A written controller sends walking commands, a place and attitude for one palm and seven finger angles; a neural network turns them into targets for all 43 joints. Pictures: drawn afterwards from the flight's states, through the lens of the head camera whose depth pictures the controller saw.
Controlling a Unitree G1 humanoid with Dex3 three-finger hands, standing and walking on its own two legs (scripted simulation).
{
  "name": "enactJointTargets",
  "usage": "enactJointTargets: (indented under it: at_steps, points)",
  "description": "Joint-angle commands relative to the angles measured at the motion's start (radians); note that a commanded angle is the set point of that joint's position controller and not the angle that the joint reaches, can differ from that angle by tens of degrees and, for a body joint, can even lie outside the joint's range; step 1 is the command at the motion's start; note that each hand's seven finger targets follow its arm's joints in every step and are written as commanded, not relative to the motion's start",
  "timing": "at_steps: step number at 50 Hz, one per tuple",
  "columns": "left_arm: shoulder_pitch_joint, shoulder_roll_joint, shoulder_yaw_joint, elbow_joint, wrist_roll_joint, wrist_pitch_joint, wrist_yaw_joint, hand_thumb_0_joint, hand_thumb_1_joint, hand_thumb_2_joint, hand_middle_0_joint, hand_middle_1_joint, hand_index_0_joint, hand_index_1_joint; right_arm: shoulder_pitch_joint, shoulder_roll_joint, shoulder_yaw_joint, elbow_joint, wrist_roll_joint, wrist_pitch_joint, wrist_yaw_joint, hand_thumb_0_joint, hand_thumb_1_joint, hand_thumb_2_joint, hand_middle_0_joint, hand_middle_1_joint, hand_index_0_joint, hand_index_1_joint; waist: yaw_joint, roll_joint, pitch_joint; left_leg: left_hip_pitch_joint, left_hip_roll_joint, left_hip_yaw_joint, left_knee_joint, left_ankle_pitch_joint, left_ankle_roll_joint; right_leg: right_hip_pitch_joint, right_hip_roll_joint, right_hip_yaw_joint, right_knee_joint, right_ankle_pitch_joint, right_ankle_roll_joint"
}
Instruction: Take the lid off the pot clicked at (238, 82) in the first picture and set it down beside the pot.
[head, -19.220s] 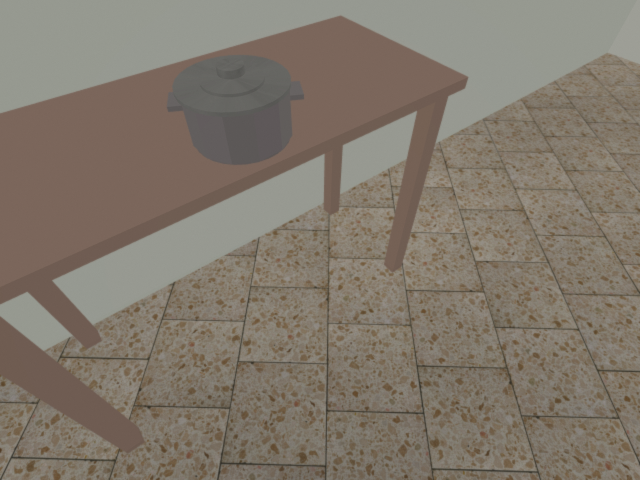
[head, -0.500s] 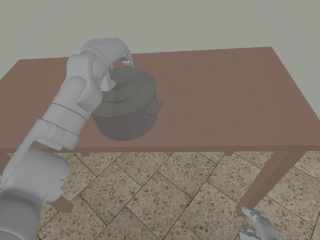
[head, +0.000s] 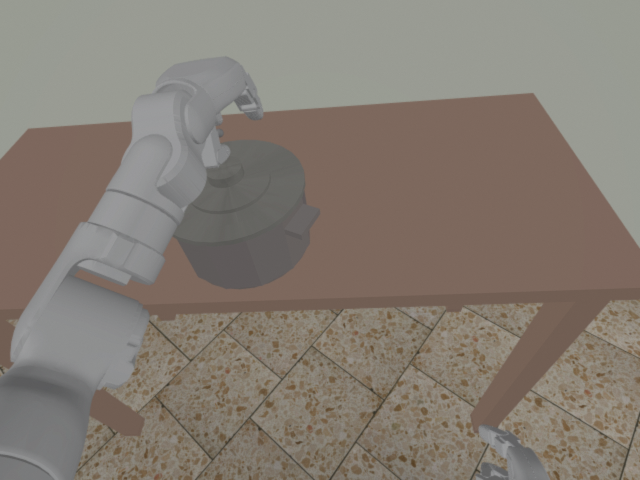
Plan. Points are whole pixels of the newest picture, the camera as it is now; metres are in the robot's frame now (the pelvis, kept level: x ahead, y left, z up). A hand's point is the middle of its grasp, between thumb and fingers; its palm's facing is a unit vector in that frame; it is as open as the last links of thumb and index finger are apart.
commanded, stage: move the open hand above the knob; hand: left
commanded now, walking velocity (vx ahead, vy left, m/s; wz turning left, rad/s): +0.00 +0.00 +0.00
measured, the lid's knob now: (224, 171) +0.47 +0.14 +0.15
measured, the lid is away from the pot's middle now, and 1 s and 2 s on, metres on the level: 0.00 0.00 0.00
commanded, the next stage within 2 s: lower the open fingers around the knob in 0.38 s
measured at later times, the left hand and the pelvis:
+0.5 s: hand (217, 149) +0.43 +0.12 +0.22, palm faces -0.16 -0.04 -0.99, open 9.9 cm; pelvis +0.00 -0.01 +0.00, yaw +1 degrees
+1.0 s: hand (212, 177) +0.43 +0.14 +0.18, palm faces -0.25 -0.09 -0.97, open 10.0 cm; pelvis +0.00 +0.00 +0.00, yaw +0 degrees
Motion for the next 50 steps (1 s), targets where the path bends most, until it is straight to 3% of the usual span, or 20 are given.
enactJointTargets:
  at_steps: [1,5,7,10,12,14,17,22,24,25,29,34,35,38,42,43,46,48,49,50]
  points:
    - [-0.432,0.182,0.096,-0.322,0.024,-0.019,0.026,0.000,-0.373,1.706,-0.887,-0.081,-0.887,-0.081,-0.157,-0.094,-0.045,-0.187,-0.007,-0.035,0.012,0.000,-0.900,-0.900,0.200,0.300,0.200,0.300,0.025,-0.115,-0.441,0.142,0.020,-0.048,0.007,0.438,0.002,0.215,0.040,-0.012,-0.003,0.346,-0.064]
    - [-0.577,0.291,0.157,-0.312,0.036,-0.004,0.052,0.000,-0.373,1.706,-0.887,-0.081,-0.887,-0.081,-0.139,-0.092,-0.035,-0.159,-0.006,-0.033,-0.006,0.000,-0.900,-0.900,0.200,0.300,0.200,0.300,0.014,-0.151,-0.410,0.106,0.017,-0.046,-0.014,0.368,0.002,0.227,0.047,-0.010,-0.008,0.333,-0.064]
    - [-0.561,0.270,0.145,-0.220,0.027,0.009,0.060,0.000,-0.373,1.706,-0.887,-0.081,-0.887,-0.081,-0.135,-0.092,-0.031,-0.143,-0.001,-0.035,-0.018,0.000,-0.900,-0.900,0.200,0.300,0.200,0.300,0.011,-0.171,-0.337,0.072,0.016,-0.038,-0.030,0.286,0.003,0.192,0.047,-0.016,-0.020,0.277,-0.063]
    - [-0.493,0.276,0.161,-0.207,0.024,0.004,0.066,0.000,-0.373,1.706,-0.887,-0.081,-0.887,-0.081,-0.146,-0.090,-0.027,-0.148,-0.005,-0.042,-0.019,0.000,-0.900,-0.900,0.200,0.300,0.200,0.300,0.031,-0.137,-0.400,0.082,0.010,-0.037,-0.022,0.317,0.001,0.225,0.039,-0.008,-0.006,0.293,-0.066]
    - [-0.454,0.223,0.117,-0.237,0.028,0.002,0.054,0.000,-0.373,1.706,-0.887,-0.081,-0.887,-0.081,-0.160,-0.086,-0.028,-0.164,-0.005,-0.041,-0.012,0.000,-0.900,-0.900,0.200,0.300,0.200,0.300,0.030,-0.122,-0.435,0.102,0.011,-0.035,-0.007,0.372,0.000,0.235,0.034,-0.006,0.003,0.343,-0.065]
    - [-0.353,0.174,0.094,-0.233,0.008,-0.002,0.043,0.000,-0.373,1.706,-0.887,-0.081,-0.887,-0.081,-0.170,-0.094,-0.037,-0.177,0.001,-0.033,-0.002,0.000,-0.900,-0.900,0.200,0.300,0.200,0.300,0.024,-0.135,-0.423,0.107,0.016,-0.034,0.013,0.410,0.004,0.228,0.034,-0.007,-0.002,0.367,-0.064]
    - [-0.393,0.165,0.069,-0.252,0.017,0.006,0.026,0.000,-0.373,1.706,-0.887,-0.081,-0.887,-0.081,-0.185,-0.090,-0.031,-0.179,0.005,-0.020,0.001,0.000,-0.900,-0.900,0.200,0.300,0.200,0.300,0.011,-0.153,-0.355,0.084,0.015,-0.025,0.004,0.340,0.003,0.182,0.036,-0.015,-0.010,0.326,-0.061]
    - [-0.548,0.296,0.146,-0.314,0.026,0.004,0.030,0.000,-0.373,1.706,-0.887,-0.081,-0.887,-0.081,-0.180,-0.090,-0.027,-0.167,0.001,-0.029,-0.021,0.000,-0.900,-0.900,0.200,0.300,0.200,0.300,0.013,-0.133,-0.395,0.093,0.007,-0.037,-0.008,0.308,0.009,0.224,0.038,-0.003,-0.008,0.317,-0.064]
    - [-0.542,0.243,0.109,-0.358,0.006,0.001,0.030,0.000,-0.373,1.706,-0.887,-0.081,-0.887,-0.081,-0.187,-0.088,-0.033,-0.172,0.000,-0.037,-0.016,0.000,-0.900,-0.900,0.200,0.300,0.200,0.300,0.010,-0.078,-0.438,0.141,0.008,-0.051,0.008,0.373,0.007,0.221,0.039,-0.007,-0.003,0.340,-0.068]
    - [-0.531,0.280,0.154,-0.318,0.001,0.006,0.029,0.000,-0.373,1.706,-0.887,-0.081,-0.887,-0.081,-0.166,-0.086,-0.030,-0.161,-0.007,-0.043,-0.017,0.000,-0.900,-0.900,0.200,0.300,0.200,0.300,0.019,-0.115,-0.462,0.132,0.005,-0.050,0.002,0.370,0.005,0.248,0.039,-0.003,0.000,0.351,-0.065]
    - [-0.286,0.176,0.101,-0.104,-0.027,0.010,0.016,0.000,-0.373,1.706,-0.887,-0.081,-0.887,-0.081,-0.164,-0.103,-0.027,-0.156,0.007,-0.022,-0.011,0.000,-0.900,-0.900,0.200,0.300,0.200,0.300,0.016,-0.171,-0.286,0.036,0.013,-0.025,-0.010,0.262,-0.001,0.170,0.036,-0.024,-0.017,0.275,-0.061]
    - [-0.408,0.153,0.059,-0.301,-0.030,0.002,0.016,0.000,-0.373,1.706,-0.887,-0.081,-0.887,-0.081,-0.197,-0.098,-0.035,-0.190,0.004,-0.014,-0.009,0.000,-0.900,-0.900,0.200,0.300,0.200,0.300,0.000,-0.140,-0.356,0.089,0.010,-0.031,0.000,0.263,0.009,0.183,0.037,-0.015,-0.022,0.272,-0.061]
    - [-0.479,0.260,0.133,-0.324,-0.008,-0.001,0.024,0.000,-0.373,1.706,-0.887,-0.081,-0.887,-0.081,-0.174,-0.096,-0.031,-0.180,-0.001,-0.020,-0.014,0.000,-0.900,-0.900,0.200,0.300,0.200,0.300,0.010,-0.144,-0.404,0.091,0.009,-0.036,-0.008,0.276,0.010,0.227,0.039,-0.005,-0.016,0.291,-0.059]
    - [-0.573,0.354,0.189,-0.313,0.017,-0.003,0.034,0.000,-0.373,1.706,-0.887,-0.081,-0.887,-0.081,-0.154,-0.093,-0.029,-0.161,-0.007,-0.042,-0.029,0.000,-0.900,-0.900,0.200,0.300,0.200,0.300,0.013,-0.109,-0.445,0.107,0.002,-0.043,-0.008,0.311,0.013,0.264,0.042,0.005,-0.007,0.338,-0.063]
    - [-0.280,0.227,0.121,-0.014,-0.006,-0.003,0.025,0.000,-0.373,1.706,-0.887,-0.081,-0.887,-0.081,-0.124,-0.101,-0.022,-0.140,0.008,-0.034,-0.027,0.000,-0.900,-0.900,0.200,0.300,0.200,0.300,0.010,-0.214,-0.253,0.004,0.014,-0.022,-0.022,0.217,0.001,0.170,0.043,-0.023,-0.025,0.245,-0.053]
    - [-0.267,0.188,0.090,-0.041,-0.013,-0.007,0.019,0.000,-0.373,1.706,-0.887,-0.081,-0.887,-0.081,-0.133,-0.104,-0.025,-0.150,0.010,-0.030,-0.022,0.000,-0.900,-0.900,0.200,0.300,0.200,0.300,0.011,-0.194,-0.246,0.004,0.013,-0.022,-0.024,0.203,0.000,0.160,0.042,-0.024,-0.028,0.231,-0.053]
    - [-0.314,0.128,0.046,-0.274,-0.029,-0.021,0.010,0.000,-0.373,1.706,-0.887,-0.081,-0.887,-0.081,-0.179,-0.098,-0.038,-0.195,0.002,-0.027,-0.004,0.000,-0.900,-0.900,0.200,0.300,0.200,0.300,0.009,-0.085,-0.368,0.092,0.008,-0.034,0.000,0.289,0.005,0.190,0.040,-0.016,-0.014,0.286,-0.063]
    - [-0.428,0.175,0.060,-0.398,-0.022,-0.024,0.013,0.000,-0.373,1.706,-0.887,-0.081,-0.887,-0.081,-0.170,-0.093,-0.045,-0.196,-0.001,-0.036,-0.004,0.000,-0.900,-0.900,0.200,0.300,0.200,0.300,-0.004,-0.061,-0.452,0.161,0.010,-0.051,0.015,0.380,0.011,0.214,0.046,-0.006,-0.010,0.340,-0.061]
    - [-0.438,0.183,0.067,-0.384,-0.032,-0.019,0.018,0.000,-0.373,1.706,-0.887,-0.081,-0.887,-0.081,-0.158,-0.099,-0.049,-0.185,-0.003,-0.035,-0.008,0.000,-0.900,-0.900,0.200,0.300,0.200,0.300,-0.016,-0.073,-0.432,0.167,0.013,-0.062,0.024,0.384,0.014,0.196,0.051,-0.013,-0.018,0.335,-0.061]
    - [-0.524,0.298,0.149,-0.398,-0.006,-0.020,0.030,0.000,-0.373,1.706,-0.887,-0.081,-0.887,-0.081,-0.125,-0.102,-0.048,-0.162,-0.007,-0.041,-0.014,0.000,-0.900,-0.900,0.200,0.300,0.200,0.300,-0.009,-0.089,-0.460,0.164,0.014,-0.066,0.008,0.368,0.011,0.228,0.058,-0.007,-0.017,0.339,-0.060]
